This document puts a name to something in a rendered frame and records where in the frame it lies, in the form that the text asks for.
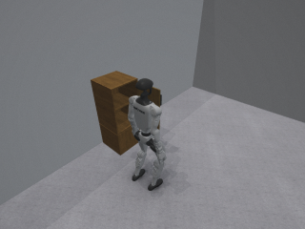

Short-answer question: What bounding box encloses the left robot upper arm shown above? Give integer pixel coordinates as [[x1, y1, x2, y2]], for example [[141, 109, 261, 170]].
[[128, 95, 138, 120]]

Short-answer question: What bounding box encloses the right robot upper arm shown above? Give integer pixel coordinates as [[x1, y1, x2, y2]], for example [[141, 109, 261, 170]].
[[150, 104, 162, 136]]

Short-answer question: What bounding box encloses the cupboard door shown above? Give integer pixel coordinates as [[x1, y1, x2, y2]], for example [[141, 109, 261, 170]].
[[137, 87, 161, 130]]

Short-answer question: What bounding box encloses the left robot hand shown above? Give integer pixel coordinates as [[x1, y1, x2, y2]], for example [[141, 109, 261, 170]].
[[132, 128, 139, 135]]

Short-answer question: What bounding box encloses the robot right forearm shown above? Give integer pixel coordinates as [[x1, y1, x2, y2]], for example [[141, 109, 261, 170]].
[[152, 130, 163, 154]]

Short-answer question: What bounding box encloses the robot left forearm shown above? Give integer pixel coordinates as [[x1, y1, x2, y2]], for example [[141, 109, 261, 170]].
[[128, 118, 138, 131]]

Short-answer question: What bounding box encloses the right robot hand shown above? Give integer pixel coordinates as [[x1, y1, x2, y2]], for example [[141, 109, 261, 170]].
[[156, 151, 167, 165]]

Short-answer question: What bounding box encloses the robot right shin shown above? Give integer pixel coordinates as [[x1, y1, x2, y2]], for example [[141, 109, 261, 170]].
[[152, 162, 164, 186]]

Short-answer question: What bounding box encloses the robot right foot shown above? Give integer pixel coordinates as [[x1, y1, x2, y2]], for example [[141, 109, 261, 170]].
[[148, 178, 163, 191]]

